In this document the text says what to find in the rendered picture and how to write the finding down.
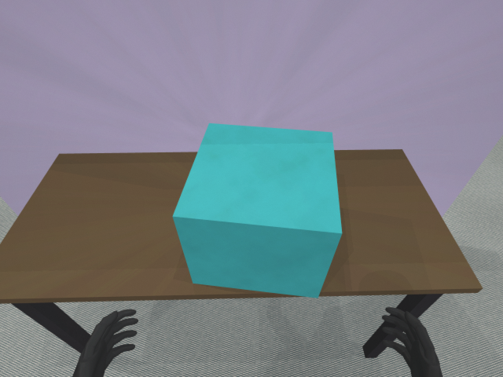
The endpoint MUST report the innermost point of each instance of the table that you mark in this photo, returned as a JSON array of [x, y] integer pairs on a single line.
[[99, 228]]

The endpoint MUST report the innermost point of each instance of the left robot hand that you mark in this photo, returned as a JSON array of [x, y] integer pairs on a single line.
[[99, 352]]

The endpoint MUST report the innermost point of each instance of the carton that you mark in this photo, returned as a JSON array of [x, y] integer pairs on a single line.
[[260, 210]]

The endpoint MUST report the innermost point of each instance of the right robot hand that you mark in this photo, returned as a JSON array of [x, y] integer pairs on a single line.
[[418, 352]]

